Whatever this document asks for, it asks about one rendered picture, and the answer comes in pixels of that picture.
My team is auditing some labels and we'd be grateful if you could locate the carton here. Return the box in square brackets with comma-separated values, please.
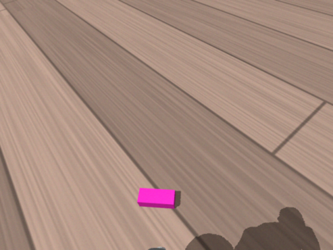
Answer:
[137, 188, 175, 209]

